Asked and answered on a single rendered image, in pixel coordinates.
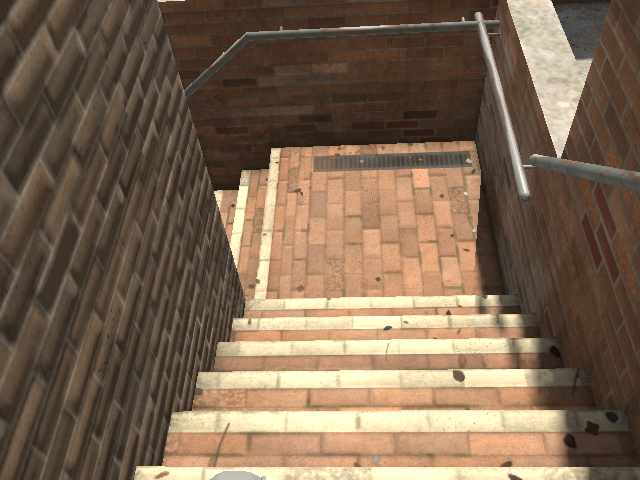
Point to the stairs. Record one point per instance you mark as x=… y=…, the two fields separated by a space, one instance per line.
x=242 y=214
x=457 y=387

